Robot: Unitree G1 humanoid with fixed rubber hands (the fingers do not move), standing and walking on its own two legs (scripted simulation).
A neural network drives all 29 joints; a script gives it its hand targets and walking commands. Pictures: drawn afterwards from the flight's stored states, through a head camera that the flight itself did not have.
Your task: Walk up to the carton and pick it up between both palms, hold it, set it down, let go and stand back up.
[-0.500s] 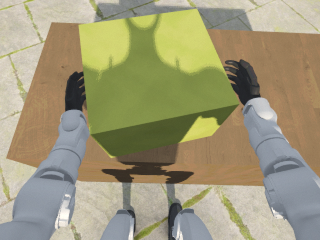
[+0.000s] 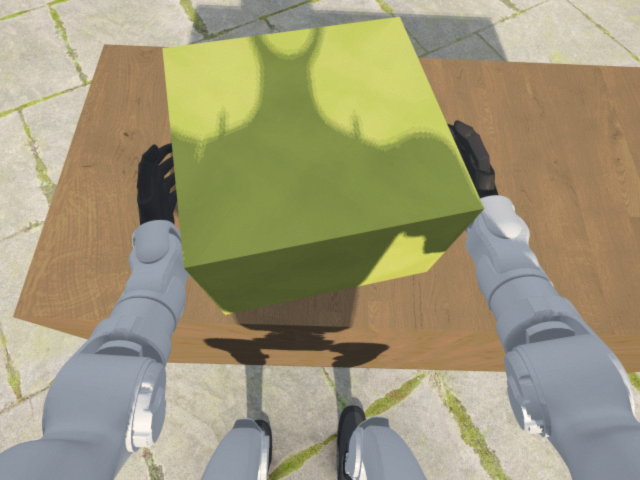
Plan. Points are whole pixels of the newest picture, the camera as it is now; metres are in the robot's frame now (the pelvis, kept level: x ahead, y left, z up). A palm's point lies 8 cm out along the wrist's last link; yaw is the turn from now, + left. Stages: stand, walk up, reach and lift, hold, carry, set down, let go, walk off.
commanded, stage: reach and lift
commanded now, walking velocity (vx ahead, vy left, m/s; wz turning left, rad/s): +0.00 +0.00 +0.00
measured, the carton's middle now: (308, 171) +0.49 +0.04 -0.01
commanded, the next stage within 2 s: none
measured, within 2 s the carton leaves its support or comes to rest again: neither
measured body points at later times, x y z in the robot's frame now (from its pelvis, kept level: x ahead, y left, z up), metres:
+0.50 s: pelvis +0.00 +0.00 +0.00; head +0.15 +0.00 +0.43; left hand +0.43 +0.23 -0.01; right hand +0.48 -0.17 +0.02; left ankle +0.02 +0.14 -0.68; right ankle +0.07 -0.10 -0.68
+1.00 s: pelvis +0.01 +0.00 +0.00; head +0.16 -0.01 +0.43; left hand +0.43 +0.23 -0.01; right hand +0.48 -0.17 +0.01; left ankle +0.02 +0.14 -0.68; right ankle +0.07 -0.10 -0.68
